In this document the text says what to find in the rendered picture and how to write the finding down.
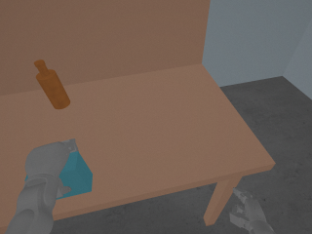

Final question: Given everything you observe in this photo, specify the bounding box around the table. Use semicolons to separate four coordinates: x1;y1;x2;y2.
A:
0;0;276;234

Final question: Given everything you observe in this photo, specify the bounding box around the sponge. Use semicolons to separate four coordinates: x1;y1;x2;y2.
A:
24;151;93;200

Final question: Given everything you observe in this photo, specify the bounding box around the right robot hand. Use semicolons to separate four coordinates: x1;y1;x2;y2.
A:
229;187;267;231

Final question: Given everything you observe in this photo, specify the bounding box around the left robot hand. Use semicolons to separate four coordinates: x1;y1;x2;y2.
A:
24;138;79;198

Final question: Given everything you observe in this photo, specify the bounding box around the right robot forearm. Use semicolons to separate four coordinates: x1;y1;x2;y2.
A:
249;220;276;234

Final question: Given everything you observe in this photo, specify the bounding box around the left robot forearm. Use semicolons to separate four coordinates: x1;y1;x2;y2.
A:
5;174;59;234

